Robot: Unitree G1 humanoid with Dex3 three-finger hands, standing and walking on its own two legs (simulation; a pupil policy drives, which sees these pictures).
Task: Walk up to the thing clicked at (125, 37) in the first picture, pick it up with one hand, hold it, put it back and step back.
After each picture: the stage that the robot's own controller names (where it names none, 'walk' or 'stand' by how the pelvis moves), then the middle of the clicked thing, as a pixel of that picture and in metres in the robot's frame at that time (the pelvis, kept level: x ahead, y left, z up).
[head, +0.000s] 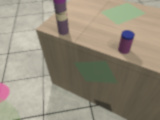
stand; (125, 42) +0.65 -0.19 -0.06
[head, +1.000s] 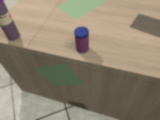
rise first; (81, 40) +0.58 +0.07 -0.03
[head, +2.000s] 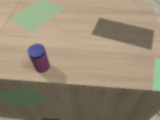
rise first; (39, 59) +0.45 +0.21 -0.02
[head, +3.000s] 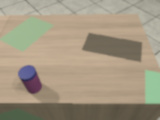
stand; (30, 80) +0.39 +0.24 -0.04
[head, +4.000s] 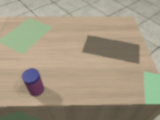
stand; (33, 82) +0.38 +0.23 -0.06
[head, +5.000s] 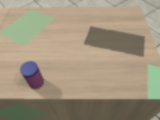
stand; (33, 75) +0.39 +0.24 -0.05
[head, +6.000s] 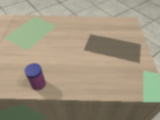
stand; (36, 77) +0.42 +0.24 -0.07
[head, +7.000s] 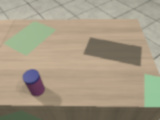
stand; (34, 83) +0.39 +0.24 -0.07
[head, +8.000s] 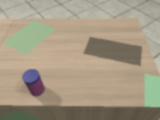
stand; (34, 83) +0.39 +0.24 -0.07
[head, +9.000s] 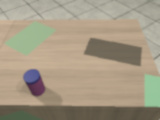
stand; (35, 83) +0.40 +0.24 -0.07
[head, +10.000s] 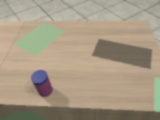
rise first; (42, 83) +0.39 +0.23 -0.06
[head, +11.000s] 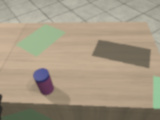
go down; (44, 82) +0.41 +0.23 -0.06
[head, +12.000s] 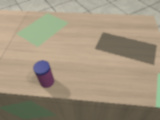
go down; (44, 74) +0.41 +0.23 -0.05
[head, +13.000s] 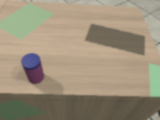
go down; (33, 69) +0.41 +0.21 -0.01
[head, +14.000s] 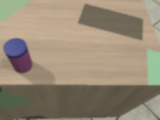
close in; (19, 56) +0.42 +0.22 +0.01
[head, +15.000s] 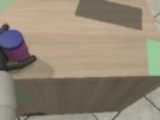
close; (16, 49) +0.44 +0.21 +0.04
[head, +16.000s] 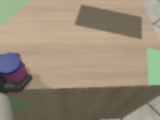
lift; (14, 71) +0.37 +0.22 +0.03
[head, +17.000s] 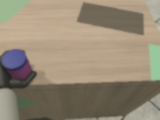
lift; (19, 68) +0.38 +0.21 +0.03
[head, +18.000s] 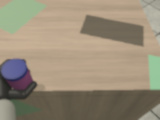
lift; (19, 78) +0.33 +0.21 +0.06
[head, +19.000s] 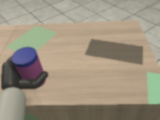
hold; (30, 68) +0.32 +0.18 +0.16
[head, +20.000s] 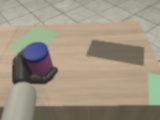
hold; (40, 63) +0.33 +0.15 +0.16
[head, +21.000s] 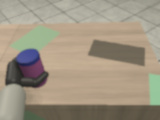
crouch; (33, 69) +0.34 +0.19 +0.12
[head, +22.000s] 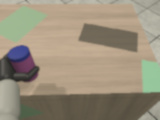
lower; (24, 64) +0.39 +0.21 +0.05
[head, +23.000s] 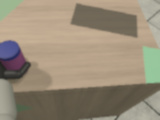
lower; (13, 59) +0.41 +0.22 +0.02
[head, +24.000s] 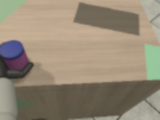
lower; (17, 59) +0.41 +0.21 +0.03
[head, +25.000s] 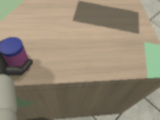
lower; (16, 56) +0.42 +0.21 +0.03
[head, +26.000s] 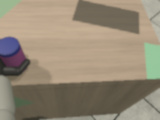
rest; (13, 56) +0.42 +0.22 +0.03
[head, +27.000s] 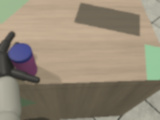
withdraw; (24, 62) +0.40 +0.19 +0.03
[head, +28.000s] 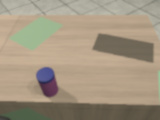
sink last; (48, 82) +0.37 +0.19 -0.02
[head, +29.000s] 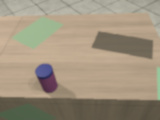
stand; (47, 78) +0.39 +0.20 -0.01
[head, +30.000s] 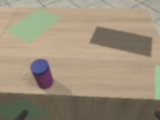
stand; (42, 74) +0.39 +0.20 +0.00
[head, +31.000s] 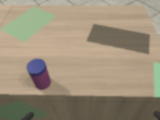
stand; (39, 74) +0.39 +0.20 +0.00
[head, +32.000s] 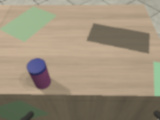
stand; (39, 74) +0.39 +0.20 +0.00
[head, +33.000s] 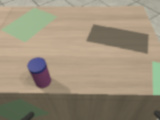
stand; (40, 73) +0.40 +0.20 +0.00
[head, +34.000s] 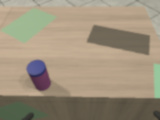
stand; (39, 76) +0.38 +0.20 +0.00
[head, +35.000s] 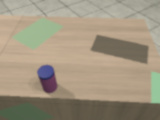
stand; (48, 79) +0.40 +0.19 -0.04
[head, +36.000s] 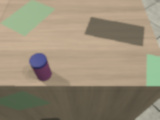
walk; (41, 67) +0.42 +0.21 -0.05
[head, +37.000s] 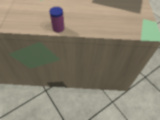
walk; (57, 20) +0.69 +0.18 -0.05
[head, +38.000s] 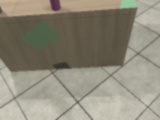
stand; (54, 0) +0.99 +0.27 -0.05
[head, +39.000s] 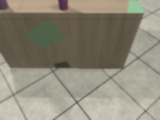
stand; (62, 0) +1.00 +0.19 -0.06
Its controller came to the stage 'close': yes
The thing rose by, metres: 0.21
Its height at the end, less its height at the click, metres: +0.00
